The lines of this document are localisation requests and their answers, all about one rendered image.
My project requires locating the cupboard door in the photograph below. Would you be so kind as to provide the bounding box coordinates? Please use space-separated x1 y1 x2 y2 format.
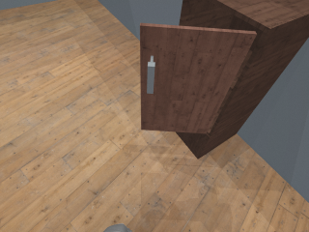
140 22 257 134

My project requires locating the handle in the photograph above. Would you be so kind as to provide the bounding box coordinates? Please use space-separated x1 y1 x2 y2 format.
147 55 155 94

